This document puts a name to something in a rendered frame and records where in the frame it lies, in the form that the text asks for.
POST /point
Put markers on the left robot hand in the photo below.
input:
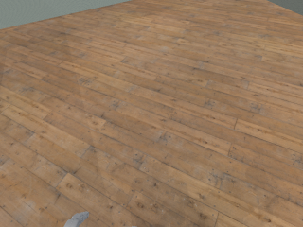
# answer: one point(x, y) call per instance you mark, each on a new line
point(77, 219)

